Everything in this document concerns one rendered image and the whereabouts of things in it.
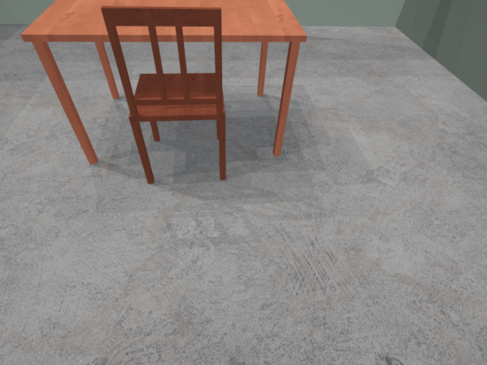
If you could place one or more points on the table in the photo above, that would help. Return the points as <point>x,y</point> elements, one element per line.
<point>241,21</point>

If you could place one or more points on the chair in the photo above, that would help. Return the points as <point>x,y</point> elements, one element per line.
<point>169,97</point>

